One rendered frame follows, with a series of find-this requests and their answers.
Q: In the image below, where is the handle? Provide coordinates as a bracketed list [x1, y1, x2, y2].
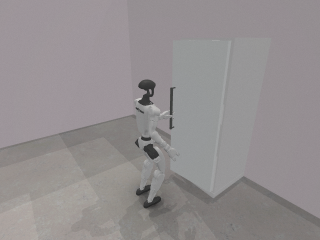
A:
[169, 87, 176, 130]

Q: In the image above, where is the right robot hand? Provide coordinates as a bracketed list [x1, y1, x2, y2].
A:
[167, 147, 180, 161]

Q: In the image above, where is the robot right forearm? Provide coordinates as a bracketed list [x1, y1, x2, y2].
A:
[152, 131, 171, 152]

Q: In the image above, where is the left robot upper arm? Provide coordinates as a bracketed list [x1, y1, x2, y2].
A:
[134, 98, 142, 106]

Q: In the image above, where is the right robot upper arm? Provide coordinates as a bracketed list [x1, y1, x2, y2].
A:
[148, 105, 161, 138]

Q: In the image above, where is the left robot shin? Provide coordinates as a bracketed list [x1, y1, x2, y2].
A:
[139, 159, 153, 190]

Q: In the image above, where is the left robot hand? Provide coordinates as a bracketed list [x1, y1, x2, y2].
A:
[162, 110, 175, 119]

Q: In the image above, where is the fridge door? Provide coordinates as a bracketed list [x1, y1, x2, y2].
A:
[170, 40, 231, 193]

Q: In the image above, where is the humanoid robot torso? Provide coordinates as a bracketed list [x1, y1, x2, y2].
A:
[136, 98, 156, 153]

